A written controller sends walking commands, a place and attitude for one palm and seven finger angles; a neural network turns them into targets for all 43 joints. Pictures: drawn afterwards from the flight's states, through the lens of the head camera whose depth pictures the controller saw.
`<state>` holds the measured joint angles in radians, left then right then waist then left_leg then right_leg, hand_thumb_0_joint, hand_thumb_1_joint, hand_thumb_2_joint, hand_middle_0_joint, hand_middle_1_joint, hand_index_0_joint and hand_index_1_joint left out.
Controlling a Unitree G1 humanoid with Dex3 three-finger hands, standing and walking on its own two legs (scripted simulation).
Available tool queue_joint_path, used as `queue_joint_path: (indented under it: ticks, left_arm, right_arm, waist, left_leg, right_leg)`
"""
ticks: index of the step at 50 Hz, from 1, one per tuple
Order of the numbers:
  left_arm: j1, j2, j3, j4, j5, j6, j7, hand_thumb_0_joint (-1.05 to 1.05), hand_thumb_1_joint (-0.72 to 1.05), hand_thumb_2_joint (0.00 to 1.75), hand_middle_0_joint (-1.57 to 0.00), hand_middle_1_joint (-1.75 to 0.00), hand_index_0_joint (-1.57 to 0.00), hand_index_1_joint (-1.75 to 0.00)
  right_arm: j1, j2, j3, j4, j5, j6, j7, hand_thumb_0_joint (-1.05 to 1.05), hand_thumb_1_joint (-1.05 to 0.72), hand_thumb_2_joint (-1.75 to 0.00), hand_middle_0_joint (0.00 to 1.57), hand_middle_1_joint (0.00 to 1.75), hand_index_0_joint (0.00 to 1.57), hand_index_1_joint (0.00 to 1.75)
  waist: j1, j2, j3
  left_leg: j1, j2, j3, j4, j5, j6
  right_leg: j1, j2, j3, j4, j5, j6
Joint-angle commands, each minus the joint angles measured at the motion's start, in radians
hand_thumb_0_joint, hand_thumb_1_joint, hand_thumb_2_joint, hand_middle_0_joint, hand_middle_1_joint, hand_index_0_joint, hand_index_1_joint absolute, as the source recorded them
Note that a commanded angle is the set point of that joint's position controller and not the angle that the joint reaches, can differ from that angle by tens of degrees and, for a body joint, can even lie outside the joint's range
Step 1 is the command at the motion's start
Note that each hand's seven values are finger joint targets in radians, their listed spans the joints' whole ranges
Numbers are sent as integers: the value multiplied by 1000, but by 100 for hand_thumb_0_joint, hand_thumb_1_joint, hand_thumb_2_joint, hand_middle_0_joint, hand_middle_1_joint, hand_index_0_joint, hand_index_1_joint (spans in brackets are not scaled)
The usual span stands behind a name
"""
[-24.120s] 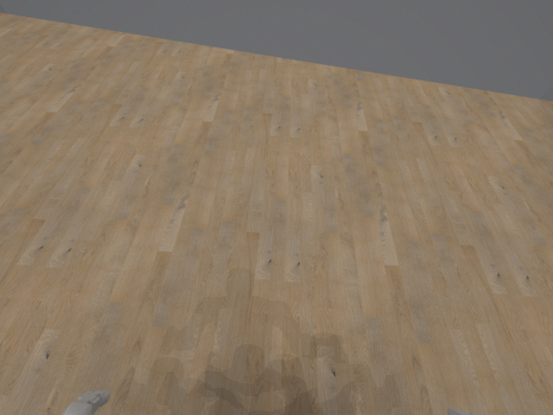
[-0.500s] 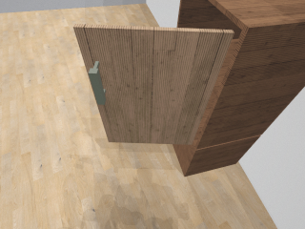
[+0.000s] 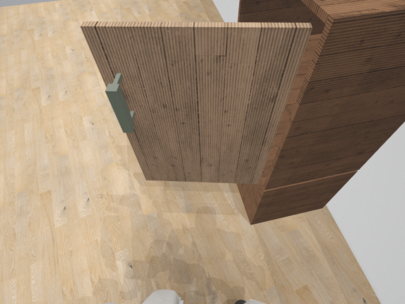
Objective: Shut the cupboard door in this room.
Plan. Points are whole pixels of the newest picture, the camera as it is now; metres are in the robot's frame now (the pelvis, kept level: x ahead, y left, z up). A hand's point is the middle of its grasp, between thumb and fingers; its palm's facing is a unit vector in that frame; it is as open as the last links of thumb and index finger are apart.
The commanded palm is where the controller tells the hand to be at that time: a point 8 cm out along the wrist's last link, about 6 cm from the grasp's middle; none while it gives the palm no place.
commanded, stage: come to a stop and stand still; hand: left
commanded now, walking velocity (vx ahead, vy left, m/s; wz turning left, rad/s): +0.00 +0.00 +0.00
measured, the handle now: (123, 103) +0.51 +0.23 +0.07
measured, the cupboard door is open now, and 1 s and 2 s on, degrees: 75 75 75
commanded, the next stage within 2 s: look again from close up in 0.88 s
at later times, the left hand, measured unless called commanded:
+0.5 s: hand out of the picture -0.08 +0.22 -0.17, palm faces -0.01 -0.98 -0.22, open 7.4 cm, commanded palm none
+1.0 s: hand out of the picture -0.10 +0.19 -0.18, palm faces -0.01 -0.99 -0.15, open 7.4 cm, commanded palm none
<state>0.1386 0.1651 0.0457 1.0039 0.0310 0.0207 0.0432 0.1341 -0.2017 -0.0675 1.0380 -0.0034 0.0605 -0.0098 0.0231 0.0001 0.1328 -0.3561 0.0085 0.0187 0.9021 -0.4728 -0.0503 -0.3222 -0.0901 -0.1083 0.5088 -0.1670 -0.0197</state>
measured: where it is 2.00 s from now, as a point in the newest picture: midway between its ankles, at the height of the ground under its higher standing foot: outside the picture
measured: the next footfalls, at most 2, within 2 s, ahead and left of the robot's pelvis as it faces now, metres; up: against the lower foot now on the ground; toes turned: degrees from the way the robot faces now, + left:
left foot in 0.10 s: +0.01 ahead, +0.14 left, +0.00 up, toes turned +2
right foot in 0.44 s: -0.08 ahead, -0.07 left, +0.00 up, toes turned -4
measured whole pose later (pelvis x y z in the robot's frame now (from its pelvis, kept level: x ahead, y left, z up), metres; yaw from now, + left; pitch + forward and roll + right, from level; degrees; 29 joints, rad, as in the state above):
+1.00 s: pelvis -0.09 +0.04 +0.00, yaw -1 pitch -1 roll +0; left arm 0.32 0.12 -0.01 1.12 0.01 0.00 0.04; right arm 0.33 -0.10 -0.01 1.16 -0.01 0.01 -0.02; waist -0.02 -0.01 0.06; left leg -0.25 0.01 0.07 0.42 -0.14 0.02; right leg -0.13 0.01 -0.06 0.42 -0.28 -0.02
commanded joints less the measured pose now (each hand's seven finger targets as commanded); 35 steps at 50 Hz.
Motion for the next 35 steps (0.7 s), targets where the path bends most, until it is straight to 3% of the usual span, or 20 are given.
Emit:
queue_joint_path:
  ticks: [1, 3, 4, 5, 6, 7, 8, 11, 14, 17, 18, 20, 21, 22, 23, 24, 25, 26, 29, 35]
  left_arm:
    - [53, 220, 49, -41, 5, -5, 1, 0, 90, 90, -20, -30, -20, -30]
    - [33, 206, 46, -38, -4, 2, -3, 0, 90, 90, -20, -30, -20, -30]
    - [45, 175, 34, -41, -11, 7, -6, 0, 90, 90, -20, -30, -20, -30]
    - [65, 112, 26, -57, -20, 16, -9, 0, 90, 90, -20, -30, -20, -30]
    - [36, 97, 23, -66, -17, 25, -7, 0, 90, 90, -20, -30, -20, -30]
    - [35, 114, 27, -51, -15, 34, -8, 0, 90, 90, -20, -30, -20, -30]
    - [63, 117, 31, -26, -7, 42, -11, 0, 90, 90, -20, -30, -20, -30]
    - [149, 108, 25, 19, -6, 32, -19, 0, 90, 90, -20, -30, -20, -30]
    - [139, 91, 9, 22, -9, 14, -19, 0, 90, 90, -20, -30, -20, -30]
    - [109, 71, -12, 17, -15, 3, -14, 0, 90, 90, -20, -30, -20, -30]
    - [125, 66, -16, 27, -18, 0, -12, 0, 90, 90, -20, -30, -20, -30]
    - [196, 66, -19, 63, -22, -11, -9, 0, 90, 90, -20, -30, -20, -30]
    - [229, 78, -22, 85, -19, -20, -4, 0, 90, 90, -20, -30, -20, -30]
    - [221, 98, -22, 93, -17, -26, 1, 0, 90, 90, -20, -30, -20, -30]
    - [202, 114, -25, 89, -19, -29, 1, 0, 90, 90, -20, -30, -20, -30]
    - [178, 123, -27, 82, -21, -28, 0, 0, 90, 90, -20, -30, -20, -30]
    - [174, 105, -25, 88, -21, -36, 0, 0, 90, 90, -20, -30, -20, -30]
    - [170, 94, -29, 90, -22, -38, 0, 0, 90, 90, -20, -30, -20, -30]
    - [172, 76, -34, 87, -22, -31, 0, 0, 90, 90, -20, -30, -20, -30]
    - [208, 67, -32, 91, -20, -24, 0, 0, 90, 90, -20, -30, -20, -30]
  right_arm:
    - [121, -31, 0, -31, -2, -25, -1, 0, -90, -90, 20, 30, 20, 30]
    - [187, -32, 3, -9, -2, -38, -1, 0, -90, -90, 20, 30, 20, 30]
    - [194, -62, -1, -7, -2, -46, -1, 0, -90, -90, 20, 30, 20, 30]
    - [174, -138, -14, -32, -15, -52, -2, 0, -90, -90, 20, 30, 20, 30]
    - [105, -184, -18, -73, -21, -44, -7, 0, -90, -90, 20, 30, 20, 30]
    - [26, -159, -6, -87, -24, -45, -13, 0, -90, -90, 20, 30, 20, 30]
    - [-18, -135, 1, -87, -24, -48, -18, 0, -90, -90, 20, 30, 20, 30]
    - [-28, -106, 13, -85, -16, -57, -23, 0, -90, -90, 20, 30, 20, 30]
    - [54, -89, 11, -50, -9, -65, -27, 0, -90, -90, 20, 30, 20, 30]
    - [133, -96, 6, -14, -12, -70, -30, 0, -90, -90, 20, 30, 20, 30]
    - [141, -98, 6, -2, -11, -70, -29, 0, -90, -90, 20, 30, 20, 30]
    - [141, -93, 9, 12, -3, -72, -26, 0, -90, -90, 20, 30, 20, 30]
    - [140, -76, 11, 16, 4, -75, -25, 0, -90, -90, 20, 30, 20, 30]
    - [139, -46, 14, 15, 10, -75, -22, 0, -90, -90, 20, 30, 20, 30]
    - [132, -31, 21, 11, 11, -74, -20, 0, -90, -90, 20, 30, 20, 30]
    - [128, -26, 25, 18, 9, -73, -14, 0, -90, -90, 20, 30, 20, 30]
    - [130, -22, 27, 30, -1, -68, -16, 0, -90, -90, 20, 30, 20, 30]
    - [136, -33, 26, 39, -3, -66, -17, 0, -90, -90, 20, 30, 20, 30]
    - [164, -39, 29, 66, -2, -65, -15, 0, -90, -90, 20, 30, 20, 30]
    - [189, -17, 36, 85, -3, -59, -17, 0, -90, -90, 20, 30, 20, 30]
  waist:
    - [-5, -196, -198]
    - [-43, -175, -197]
    - [-45, -59, -184]
    - [-43, 227, -129]
    - [-46, 314, -51]
    - [-21, 249, -18]
    - [7, 259, -9]
    - [35, 170, -30]
    - [-1, 108, -79]
    - [-43, 139, -141]
    - [-39, 145, -158]
    - [-13, 107, -194]
    - [-10, 54, -203]
    - [-27, -32, -171]
    - [-35, -76, -145]
    - [-41, -52, -109]
    - [-43, -136, -114]
    - [-43, -168, -87]
    - [-46, -97, -49]
    - [-32, 13, 17]
  left_leg:
    - [103, -2, 42, -211, 77, 5]
    - [260, -3, 56, -435, 227, 14]
    - [316, 47, -3, -518, 225, 24]
    - [227, 243, -257, -662, 157, 85]
    - [3, 349, -351, -760, 112, 160]
    - [-123, 329, -303, -798, 17, 191]
    - [-130, 269, -240, -796, 19, 174]
    - [-20, 199, -141, -729, 131, 167]
    - [170, 200, -135, -686, 290, 190]
    - [300, 234, -182, -649, 449, 213]
    - [315, 235, -183, -634, 494, 211]
    - [300, 201, -160, -575, 545, 179]
    - [263, 165, -122, -529, 516, 137]
    - [200, 113, -70, -498, 443, 91]
    - [187, 77, -42, -498, 380, 69]
    - [196, 66, -39, -518, 349, 62]
    - [219, 68, -32, -514, 375, 56]
    - [235, 73, -29, -517, 363, 56]
    - [258, 87, -44, -549, 314, 64]
    - [173, 83, -61, -591, 187, 65]
  right_leg:
    - [113, -202, 204, -147, 207, -131]
    - [2, -163, 187, -104, 13, -69]
    - [-73, -107, 151, -32, -132, -30]
    - [-169, 9, 71, 130, -290, 26]
    - [-118, 60, 80, 277, -369, 42]
    - [-35, 38, 143, 364, -327, 37]
    - [-29, 40, 158, 421, -280, 35]
    - [-70, 59, 141, 506, -216, 43]
    - [-108, 49, 115, 381, -238, 54]
    - [-50, 32, 96, 173, -301, 54]
    - [-14, 35, 92, 100, -289, 51]
    - [115, 38, 85, -118, -134, 45]
    - [187, 14, 114, -213, -5, 37]
    - [204, -47, 193, -219, 63, 10]
    - [170, -100, 229, -220, 102, -16]
    - [123, -118, 210, -215, 81, -27]
    - [106, -87, 217, -208, 86, -32]
    - [77, -78, 208, -216, 51, -29]
    - [25, -42, 181, -238, -136, -13]
    - [13, -24, 180, -245, -230, -7]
